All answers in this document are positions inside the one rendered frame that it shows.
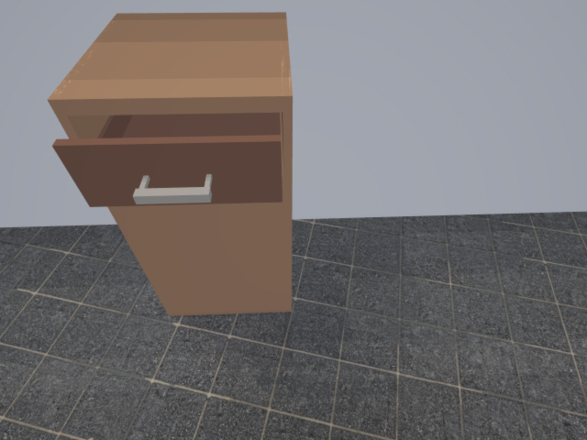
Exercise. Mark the handle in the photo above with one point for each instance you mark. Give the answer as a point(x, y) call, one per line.
point(186, 195)

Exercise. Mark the cabinet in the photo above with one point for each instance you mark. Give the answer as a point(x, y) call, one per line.
point(219, 258)

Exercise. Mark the drawer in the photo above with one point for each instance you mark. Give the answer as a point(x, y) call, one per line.
point(242, 151)

